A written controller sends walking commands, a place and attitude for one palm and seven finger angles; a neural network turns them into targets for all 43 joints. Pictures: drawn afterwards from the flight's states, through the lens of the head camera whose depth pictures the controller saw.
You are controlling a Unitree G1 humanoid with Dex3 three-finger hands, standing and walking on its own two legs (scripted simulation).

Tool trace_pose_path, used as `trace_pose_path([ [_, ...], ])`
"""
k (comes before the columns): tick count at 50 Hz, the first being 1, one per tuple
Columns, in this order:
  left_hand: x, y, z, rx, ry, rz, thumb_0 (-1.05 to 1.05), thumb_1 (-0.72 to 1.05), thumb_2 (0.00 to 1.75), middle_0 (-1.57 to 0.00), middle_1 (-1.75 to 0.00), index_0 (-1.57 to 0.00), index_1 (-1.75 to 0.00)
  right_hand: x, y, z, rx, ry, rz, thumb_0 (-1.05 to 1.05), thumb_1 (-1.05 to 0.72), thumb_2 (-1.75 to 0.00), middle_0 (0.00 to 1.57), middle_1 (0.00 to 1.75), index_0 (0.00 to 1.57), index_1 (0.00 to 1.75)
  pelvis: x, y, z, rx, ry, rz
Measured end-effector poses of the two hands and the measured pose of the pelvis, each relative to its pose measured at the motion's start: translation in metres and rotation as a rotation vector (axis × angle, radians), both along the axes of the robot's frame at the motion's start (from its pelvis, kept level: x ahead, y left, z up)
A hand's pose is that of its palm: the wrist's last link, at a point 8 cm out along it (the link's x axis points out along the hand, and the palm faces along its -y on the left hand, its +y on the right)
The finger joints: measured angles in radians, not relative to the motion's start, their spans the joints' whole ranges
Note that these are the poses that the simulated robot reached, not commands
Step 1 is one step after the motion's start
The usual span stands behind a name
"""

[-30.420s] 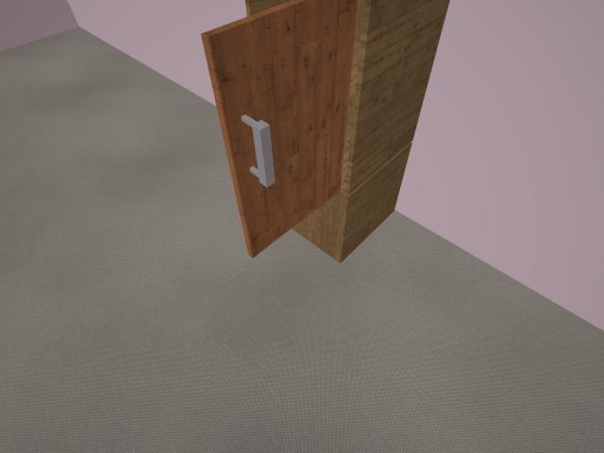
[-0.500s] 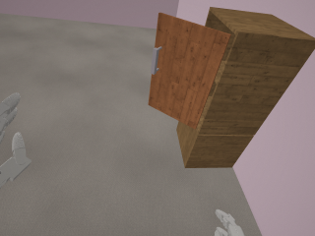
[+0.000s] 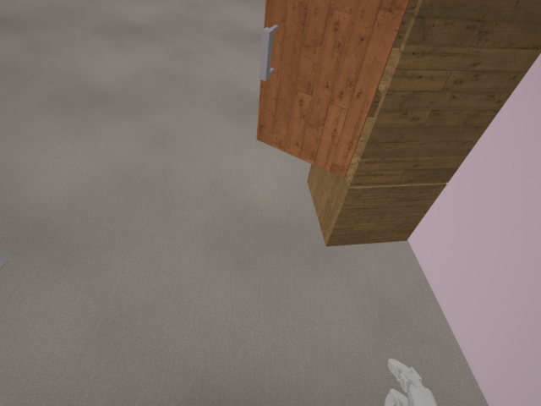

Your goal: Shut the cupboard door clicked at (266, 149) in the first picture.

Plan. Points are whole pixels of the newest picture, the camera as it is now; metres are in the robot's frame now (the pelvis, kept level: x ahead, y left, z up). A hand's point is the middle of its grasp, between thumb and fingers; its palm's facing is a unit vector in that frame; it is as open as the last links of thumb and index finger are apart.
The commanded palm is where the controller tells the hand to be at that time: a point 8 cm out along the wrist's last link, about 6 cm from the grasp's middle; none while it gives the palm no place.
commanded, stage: stop stepping back and stand still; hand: left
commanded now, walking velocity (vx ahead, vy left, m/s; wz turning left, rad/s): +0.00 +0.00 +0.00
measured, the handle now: (269, 52) +1.04 +0.01 +0.03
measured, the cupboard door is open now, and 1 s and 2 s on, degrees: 52 52 52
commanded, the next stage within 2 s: let the arm hang, fingers relaxed in 0.54 s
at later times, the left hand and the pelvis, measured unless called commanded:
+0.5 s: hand (49, 221) +0.28 +0.26 +0.17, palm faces +0.39 -0.79 -0.47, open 7.4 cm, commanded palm +0.21 +0.30 +0.19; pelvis +0.06 +0.00 +0.01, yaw -1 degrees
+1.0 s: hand out of the picture +0.06 +0.20 -0.17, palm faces +0.05 -0.98 -0.18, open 6.8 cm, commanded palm none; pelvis +0.02 +0.02 +0.01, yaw +1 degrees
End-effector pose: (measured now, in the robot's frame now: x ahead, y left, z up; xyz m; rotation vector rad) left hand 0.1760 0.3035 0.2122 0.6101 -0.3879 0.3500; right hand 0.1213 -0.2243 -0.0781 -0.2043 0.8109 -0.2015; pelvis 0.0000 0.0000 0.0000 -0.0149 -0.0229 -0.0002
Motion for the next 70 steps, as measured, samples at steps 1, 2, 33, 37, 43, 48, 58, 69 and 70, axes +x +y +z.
trace_pose_path([
  [1,0.001,-0.002,0.002,0.015,0.023,-0.002,0.02,0.89,0.90,-0.20,-0.30,-0.21,-0.31,0.001,0.005,-0.001,0.024,0.001,0.010,0.01,-0.90,-0.90,0.20,0.30,0.20,0.30,0.002,0.000,0.001,-0.005,0.005,-0.004],
  [2,0.001,-0.004,0.002,0.029,0.047,-0.002,0.02,0.89,0.90,-0.20,-0.30,-0.21,-0.31,0.003,0.009,-0.003,0.045,0.002,0.019,0.01,-0.90,-0.90,0.20,0.30,0.21,0.30,0.004,-0.001,0.002,-0.008,0.010,-0.007],
  [33,0.051,-0.001,-0.035,-0.072,0.216,0.024,0.01,0.89,0.90,-0.21,-0.30,-0.21,-0.31,0.098,-0.006,0.020,-0.002,-0.100,0.033,0.01,-0.90,-0.90,0.20,0.30,0.20,0.30,0.054,0.006,0.007,-0.005,0.063,-0.013],
  [37,0.052,0.006,-0.141,-0.262,0.601,0.099,0.00,0.90,0.90,-0.20,-0.30,-0.20,-0.31,0.083,-0.002,-0.013,0.039,-0.003,0.109,0.00,-0.90,-0.90,0.20,0.30,0.20,0.30,0.043,0.018,0.001,-0.003,0.070,0.005],
  [43,-0.029,-0.045,-0.309,-0.534,1.295,0.133,0.01,0.91,0.90,-0.19,-0.30,-0.20,-0.30,0.020,0.009,-0.040,0.060,0.210,0.083,0.01,-0.91,-0.90,0.20,0.30,0.20,0.30,0.028,0.023,-0.003,0.017,0.036,0.008],
  [48,-0.104,-0.059,-0.350,-0.686,1.505,0.237,-0.03,1.00,0.90,-0.20,-0.30,-0.21,-0.30,-0.056,0.015,-0.044,0.048,0.449,0.040,0.00,-0.91,-0.90,0.20,0.30,0.20,0.30,0.019,0.021,0.003,0.004,0.025,0.019],
  [58,-0.205,-0.033,-0.341,-0.653,1.767,0.412,-0.01,0.95,0.90,-0.20,-0.30,-0.20,-0.30,-0.139,0.018,-0.047,0.077,0.668,-0.071,0.01,-0.91,-0.90,0.20,0.30,0.20,0.30,0.016,0.027,0.012,0.001,0.018,0.006],
  [69,-0.202,-0.046,-0.341,-0.658,1.774,0.391,0.01,0.91,0.90,-0.19,-0.30,-0.20,-0.30,-0.130,0.035,-0.056,0.132,0.619,-0.080,0.00,-0.91,-0.90,0.20,0.30,0.20,0.30,0.017,0.028,0.013,0.008,0.004,-0.013],
  [70,-0.198,-0.049,-0.342,-0.661,1.763,0.379,0.01,0.91,0.90,-0.19,-0.30,-0.20,-0.30,-0.128,0.037,-0.057,0.136,0.611,-0.078,0.00,-0.91,-0.90,0.20,0.30,0.20,0.30,0.017,0.028,0.013,0.009,0.004,-0.014],
])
